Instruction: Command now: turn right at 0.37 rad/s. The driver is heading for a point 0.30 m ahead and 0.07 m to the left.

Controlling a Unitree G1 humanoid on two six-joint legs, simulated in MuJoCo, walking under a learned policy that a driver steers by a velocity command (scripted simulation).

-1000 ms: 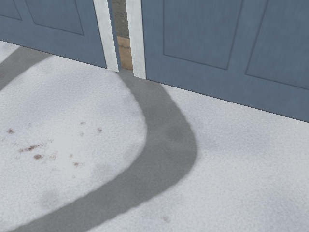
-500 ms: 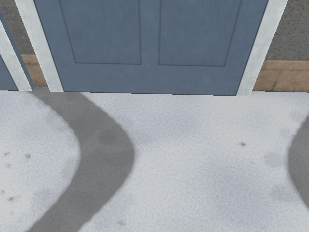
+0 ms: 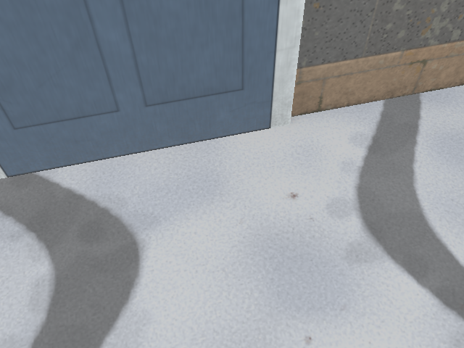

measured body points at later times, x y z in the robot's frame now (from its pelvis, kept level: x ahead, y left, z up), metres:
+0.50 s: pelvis +0.11 +0.00 +0.00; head +0.13 +0.01 +0.45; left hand +0.29 +0.23 -0.11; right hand +0.06 -0.26 -0.13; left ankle +0.01 +0.12 -0.74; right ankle +0.19 -0.11 -0.72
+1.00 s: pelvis +0.19 -0.03 +0.00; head +0.20 -0.02 +0.45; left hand +0.26 +0.21 -0.15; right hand +0.22 -0.27 -0.15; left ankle +0.20 +0.10 -0.74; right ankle +0.20 -0.10 -0.74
